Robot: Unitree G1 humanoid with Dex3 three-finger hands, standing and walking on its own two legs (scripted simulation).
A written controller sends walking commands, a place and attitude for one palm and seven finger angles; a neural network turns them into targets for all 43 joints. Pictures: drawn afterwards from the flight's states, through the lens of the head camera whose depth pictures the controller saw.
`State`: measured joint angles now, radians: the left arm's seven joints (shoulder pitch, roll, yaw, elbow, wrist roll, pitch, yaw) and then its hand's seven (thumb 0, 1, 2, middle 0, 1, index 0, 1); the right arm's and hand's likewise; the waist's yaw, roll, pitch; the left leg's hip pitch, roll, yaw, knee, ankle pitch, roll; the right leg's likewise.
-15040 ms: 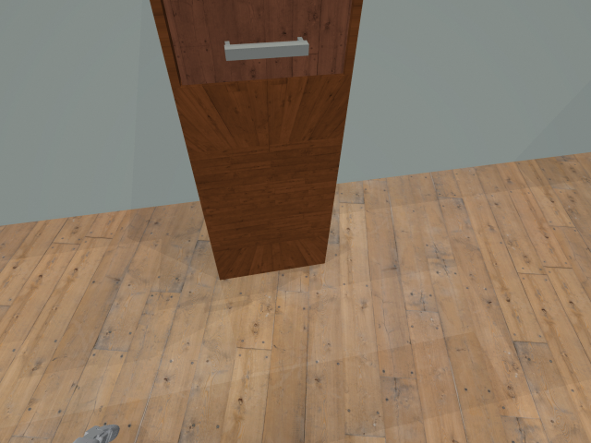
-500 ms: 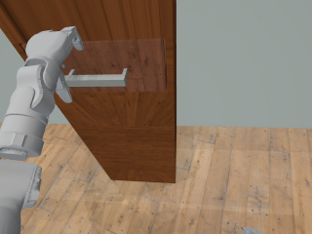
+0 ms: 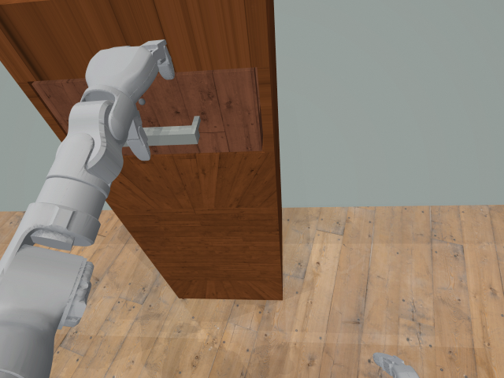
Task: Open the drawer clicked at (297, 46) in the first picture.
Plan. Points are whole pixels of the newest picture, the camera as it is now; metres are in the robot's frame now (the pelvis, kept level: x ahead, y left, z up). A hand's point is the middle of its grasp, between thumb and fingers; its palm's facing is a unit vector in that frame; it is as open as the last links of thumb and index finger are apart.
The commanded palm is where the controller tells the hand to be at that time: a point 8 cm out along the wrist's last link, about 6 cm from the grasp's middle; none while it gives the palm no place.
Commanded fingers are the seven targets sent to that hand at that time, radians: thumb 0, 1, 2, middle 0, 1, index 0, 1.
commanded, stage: move the hooked fingers above the handle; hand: left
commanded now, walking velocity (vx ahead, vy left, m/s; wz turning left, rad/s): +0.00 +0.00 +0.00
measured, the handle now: (151, 129) +0.50 +0.21 +0.14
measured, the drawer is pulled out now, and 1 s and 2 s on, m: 0.00 0.00 0.00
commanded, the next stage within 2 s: none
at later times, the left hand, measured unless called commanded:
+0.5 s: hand (127, 100) +0.46 +0.20 +0.23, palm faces +0.14 -0.03 -0.99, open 13.7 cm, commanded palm +0.41 +0.21 +0.26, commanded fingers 0.00 -0.50 0.30 -0.30 -1.20 -0.30 -1.20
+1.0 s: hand (103, 107) +0.45 +0.23 +0.23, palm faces +0.14 -0.03 -0.99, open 13.8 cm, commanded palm +0.42 +0.22 +0.26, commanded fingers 0.00 -0.50 0.30 -0.30 -1.20 -0.30 -1.20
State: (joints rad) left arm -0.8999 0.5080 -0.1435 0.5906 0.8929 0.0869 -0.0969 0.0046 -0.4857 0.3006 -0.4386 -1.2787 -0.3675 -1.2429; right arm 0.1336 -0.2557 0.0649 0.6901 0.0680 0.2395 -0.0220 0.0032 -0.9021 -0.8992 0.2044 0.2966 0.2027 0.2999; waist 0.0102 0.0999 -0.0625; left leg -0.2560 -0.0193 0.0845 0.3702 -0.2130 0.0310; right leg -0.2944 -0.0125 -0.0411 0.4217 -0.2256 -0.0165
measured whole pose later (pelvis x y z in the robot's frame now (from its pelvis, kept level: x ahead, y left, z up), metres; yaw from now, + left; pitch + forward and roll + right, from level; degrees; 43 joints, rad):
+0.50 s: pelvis -0.01 -0.01 +0.00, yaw +2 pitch +6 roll +1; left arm -0.99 0.55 -0.14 0.73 0.89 0.05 -0.07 0.01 -0.49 0.30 -0.32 -1.20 -0.33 -1.21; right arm 0.15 -0.28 0.03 0.68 0.07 0.16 -0.03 0.00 -0.90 -0.90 0.20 0.30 0.20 0.30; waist -0.01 0.08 -0.06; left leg -0.30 -0.02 0.06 0.40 -0.20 0.02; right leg -0.32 -0.01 -0.07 0.44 -0.22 -0.03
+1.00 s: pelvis +0.00 +0.00 +0.00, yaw +2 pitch +6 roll +0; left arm -0.93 0.57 -0.14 0.63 0.87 0.08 -0.11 0.00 -0.49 0.30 -0.32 -1.20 -0.32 -1.20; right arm 0.19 -0.30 -0.01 0.69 0.07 0.17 -0.02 0.00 -0.90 -0.90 0.20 0.30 0.20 0.30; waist 0.02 0.07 -0.06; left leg -0.30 -0.02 0.04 0.42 -0.23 0.03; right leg -0.31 -0.02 -0.08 0.44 -0.24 -0.02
